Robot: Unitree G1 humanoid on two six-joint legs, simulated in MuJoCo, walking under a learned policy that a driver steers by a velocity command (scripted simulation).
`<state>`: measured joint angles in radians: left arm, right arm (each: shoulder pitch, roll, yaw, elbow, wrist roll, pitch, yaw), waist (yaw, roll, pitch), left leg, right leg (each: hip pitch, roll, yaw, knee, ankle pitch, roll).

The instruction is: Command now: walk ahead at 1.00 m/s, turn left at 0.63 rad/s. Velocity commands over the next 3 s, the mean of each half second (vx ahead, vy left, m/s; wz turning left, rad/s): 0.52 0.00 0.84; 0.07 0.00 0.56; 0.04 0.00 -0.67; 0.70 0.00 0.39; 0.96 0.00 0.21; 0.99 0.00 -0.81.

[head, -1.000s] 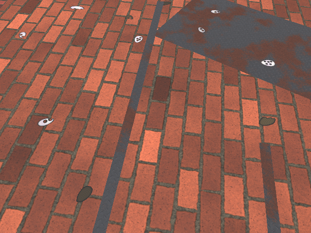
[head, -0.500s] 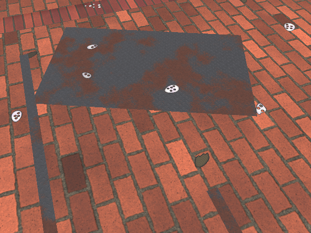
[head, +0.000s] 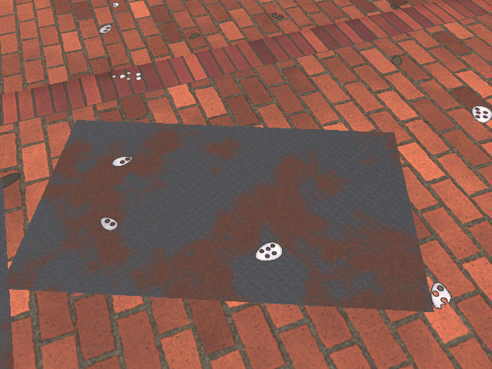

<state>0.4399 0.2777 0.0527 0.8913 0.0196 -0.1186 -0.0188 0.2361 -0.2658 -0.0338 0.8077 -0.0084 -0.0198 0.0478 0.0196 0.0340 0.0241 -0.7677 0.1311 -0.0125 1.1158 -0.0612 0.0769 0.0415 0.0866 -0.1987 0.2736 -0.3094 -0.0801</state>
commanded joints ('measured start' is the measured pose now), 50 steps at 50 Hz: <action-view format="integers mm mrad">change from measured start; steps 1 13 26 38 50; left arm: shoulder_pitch -98 -184 -483 -359 -333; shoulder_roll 52 136 83 125 115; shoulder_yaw -1 -9 -2 34 36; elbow -67 -279 -377 -349 -336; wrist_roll -7 -43 -18 13 -44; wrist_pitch -37 -43 40 104 95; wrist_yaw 4 23 47 82 24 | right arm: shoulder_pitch -95 63 -7 -43 47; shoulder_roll -9 -245 -170 -138 -253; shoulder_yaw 6 -85 -91 -56 -86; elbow -83 -162 -236 -296 -208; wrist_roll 3 24 44 32 -60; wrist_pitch -15 -51 66 81 56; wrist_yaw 21 -6 -123 -68 -68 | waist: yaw -40 -31 -61 -24 -85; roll -77 -163 92 -110 222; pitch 123 -219 -170 -106 -93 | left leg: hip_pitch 80 907 541 173 587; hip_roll -10 120 -198 -140 295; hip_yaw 84 -658 -408 -29 -410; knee -183 -798 -619 149 -838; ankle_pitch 176 198 273 -356 -141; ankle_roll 26 361 17 -158 214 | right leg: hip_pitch -200 -787 -547 -310 -730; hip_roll -220 -45 25 -266 -55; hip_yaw -35 367 330 434 219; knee -188 1311 313 33 560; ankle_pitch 589 -192 278 365 -254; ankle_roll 15 96 171 -115 101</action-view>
